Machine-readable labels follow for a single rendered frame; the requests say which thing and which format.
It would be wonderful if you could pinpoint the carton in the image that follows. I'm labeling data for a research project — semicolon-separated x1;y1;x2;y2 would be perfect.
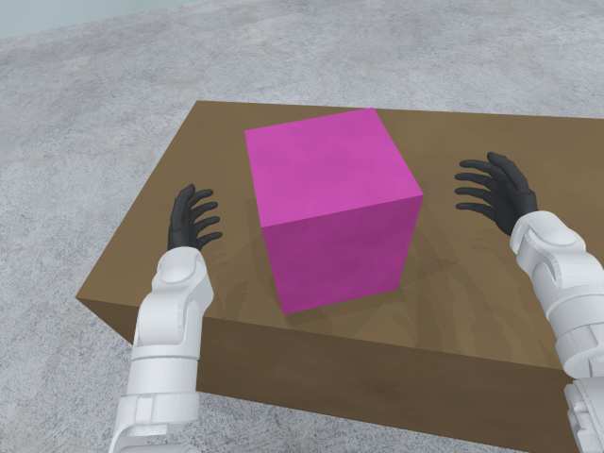
244;108;424;314

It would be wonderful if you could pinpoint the robot right upper arm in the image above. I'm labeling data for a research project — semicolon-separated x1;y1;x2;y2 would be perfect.
564;377;604;453

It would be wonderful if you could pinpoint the right robot hand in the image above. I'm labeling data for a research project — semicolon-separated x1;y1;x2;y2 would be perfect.
455;152;539;236

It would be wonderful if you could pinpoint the left robot forearm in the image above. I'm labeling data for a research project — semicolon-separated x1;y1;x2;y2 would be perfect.
109;246;213;453

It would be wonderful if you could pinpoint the pedestal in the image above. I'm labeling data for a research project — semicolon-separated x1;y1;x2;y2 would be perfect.
75;100;604;453

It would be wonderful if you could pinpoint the left robot hand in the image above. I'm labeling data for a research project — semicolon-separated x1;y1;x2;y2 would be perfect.
167;184;223;252

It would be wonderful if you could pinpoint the right robot forearm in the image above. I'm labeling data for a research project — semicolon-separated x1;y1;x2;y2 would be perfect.
510;210;604;379

